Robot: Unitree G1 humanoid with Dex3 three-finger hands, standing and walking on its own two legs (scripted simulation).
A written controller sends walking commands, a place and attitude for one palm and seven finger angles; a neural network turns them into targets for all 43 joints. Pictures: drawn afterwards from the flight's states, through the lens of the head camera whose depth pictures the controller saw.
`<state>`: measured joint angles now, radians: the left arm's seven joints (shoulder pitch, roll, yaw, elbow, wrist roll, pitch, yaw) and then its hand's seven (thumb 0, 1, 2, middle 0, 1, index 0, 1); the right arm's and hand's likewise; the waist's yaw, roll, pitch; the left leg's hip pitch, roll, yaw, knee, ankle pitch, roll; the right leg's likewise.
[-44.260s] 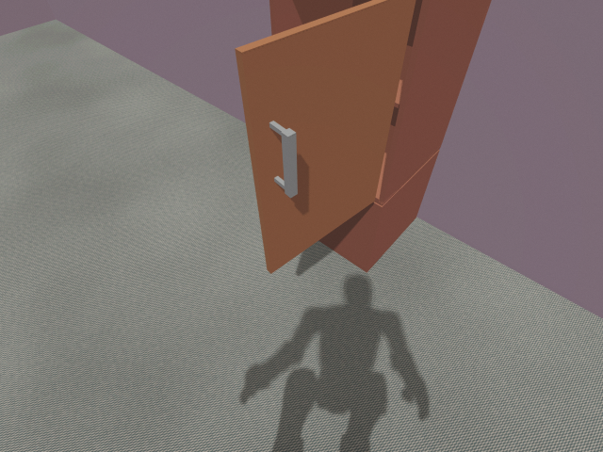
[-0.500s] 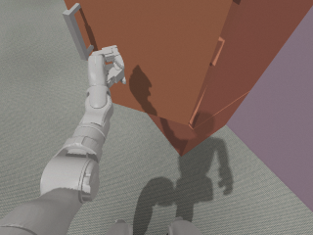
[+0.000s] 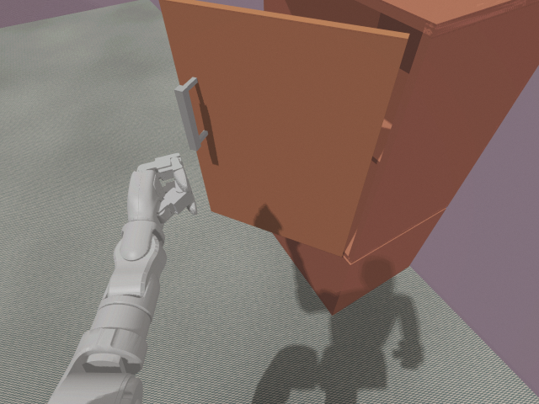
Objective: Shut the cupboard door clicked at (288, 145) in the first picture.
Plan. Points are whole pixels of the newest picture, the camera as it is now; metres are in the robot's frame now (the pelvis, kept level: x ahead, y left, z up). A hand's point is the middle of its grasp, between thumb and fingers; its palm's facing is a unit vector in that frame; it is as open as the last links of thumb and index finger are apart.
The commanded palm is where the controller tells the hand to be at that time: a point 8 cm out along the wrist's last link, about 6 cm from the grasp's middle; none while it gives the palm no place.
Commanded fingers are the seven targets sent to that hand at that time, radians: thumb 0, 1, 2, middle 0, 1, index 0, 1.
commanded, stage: draw the hand back to the body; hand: left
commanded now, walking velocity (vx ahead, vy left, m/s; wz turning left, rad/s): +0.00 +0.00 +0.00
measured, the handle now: (193, 115) +0.66 +0.17 +0.06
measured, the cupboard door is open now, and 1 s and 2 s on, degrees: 36 36 36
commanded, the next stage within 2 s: step back with the hand held close in 1.16 s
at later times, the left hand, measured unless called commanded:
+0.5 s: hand (67, 265) +0.25 +0.23 +0.16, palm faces +0.24 -0.93 -0.27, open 4.0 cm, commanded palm +0.21 +0.28 +0.17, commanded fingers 0.00 0.90 0.90 -0.56 -0.69 -0.56 -0.69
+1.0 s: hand out of the picture +0.18 +0.29 +0.18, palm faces +0.50 -0.78 -0.38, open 7.3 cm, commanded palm +0.14 +0.32 +0.20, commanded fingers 0.00 0.90 0.90 -0.20 -0.30 -0.20 -0.30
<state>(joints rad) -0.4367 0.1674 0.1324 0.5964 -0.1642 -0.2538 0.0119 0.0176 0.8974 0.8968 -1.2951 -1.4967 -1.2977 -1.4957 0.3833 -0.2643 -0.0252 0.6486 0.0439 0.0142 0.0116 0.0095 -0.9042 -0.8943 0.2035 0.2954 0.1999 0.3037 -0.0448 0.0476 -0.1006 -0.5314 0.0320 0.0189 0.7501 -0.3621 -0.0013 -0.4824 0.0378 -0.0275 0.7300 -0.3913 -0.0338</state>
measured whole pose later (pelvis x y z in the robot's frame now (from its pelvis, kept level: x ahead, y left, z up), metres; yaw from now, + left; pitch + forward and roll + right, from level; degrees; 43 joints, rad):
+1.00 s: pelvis +0.01 +0.02 +0.03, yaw +2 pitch -4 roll +0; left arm 0.45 0.32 0.33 -0.34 -0.08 -0.03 0.11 0.01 0.89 0.90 -0.24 -0.34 -0.24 -0.34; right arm 0.19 -0.25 0.01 0.64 0.03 -0.08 -0.08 0.01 -0.90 -0.89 0.20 0.30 0.20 0.30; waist 0.08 0.08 0.00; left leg -0.13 -0.02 0.01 0.43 -0.23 0.02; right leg -0.07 0.00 -0.04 0.40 -0.27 0.00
